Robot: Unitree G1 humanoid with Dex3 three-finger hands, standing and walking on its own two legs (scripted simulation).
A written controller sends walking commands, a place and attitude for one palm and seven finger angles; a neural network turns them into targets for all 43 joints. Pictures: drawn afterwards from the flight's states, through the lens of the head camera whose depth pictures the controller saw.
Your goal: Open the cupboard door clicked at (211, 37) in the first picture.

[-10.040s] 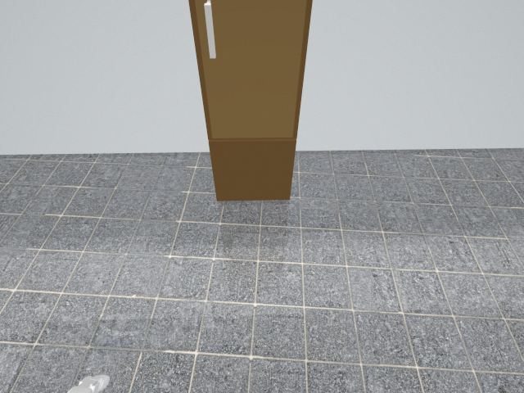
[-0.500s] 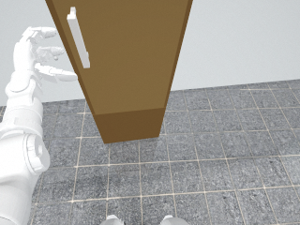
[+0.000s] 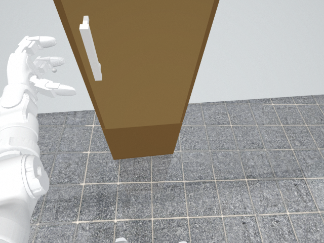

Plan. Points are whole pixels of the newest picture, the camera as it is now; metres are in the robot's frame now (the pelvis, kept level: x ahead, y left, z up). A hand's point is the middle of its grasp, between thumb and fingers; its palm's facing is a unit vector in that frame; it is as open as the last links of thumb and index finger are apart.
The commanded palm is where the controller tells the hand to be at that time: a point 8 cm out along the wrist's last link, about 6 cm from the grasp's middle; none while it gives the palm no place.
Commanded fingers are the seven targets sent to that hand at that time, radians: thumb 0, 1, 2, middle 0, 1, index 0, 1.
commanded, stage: move the hooked fingers beside the handle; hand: left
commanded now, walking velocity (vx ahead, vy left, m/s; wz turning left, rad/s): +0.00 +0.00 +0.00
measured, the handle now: (92, 50) +0.57 +0.14 +0.12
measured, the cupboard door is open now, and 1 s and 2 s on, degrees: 0 0 0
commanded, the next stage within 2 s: slide the fingers in behind the handle in 0.54 s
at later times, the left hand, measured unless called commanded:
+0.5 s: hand (64, 68) +0.50 +0.20 +0.13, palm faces +0.05 -1.00 +0.00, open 14.0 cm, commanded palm +0.48 +0.25 +0.12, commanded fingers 0.00 -0.50 0.30 -0.30 -1.20 -0.30 -1.20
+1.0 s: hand (78, 67) +0.51 +0.17 +0.12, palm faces +0.06 -1.00 +0.01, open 14.0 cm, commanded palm +0.48 +0.22 +0.12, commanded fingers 0.00 -0.50 0.30 -0.30 -1.20 -0.30 -1.20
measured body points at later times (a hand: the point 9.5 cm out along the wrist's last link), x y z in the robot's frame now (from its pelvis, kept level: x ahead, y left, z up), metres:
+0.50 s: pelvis -0.02 +0.02 -0.01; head +0.07 +0.03 +0.43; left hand +0.49 +0.25 +0.13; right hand -0.03 -0.24 -0.12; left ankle +0.00 +0.10 -0.71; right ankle -0.04 -0.10 -0.71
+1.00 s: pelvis -0.02 +0.01 -0.01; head +0.07 +0.02 +0.43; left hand +0.50 +0.22 +0.13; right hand -0.04 -0.26 -0.12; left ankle +0.00 +0.10 -0.71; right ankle -0.04 -0.10 -0.71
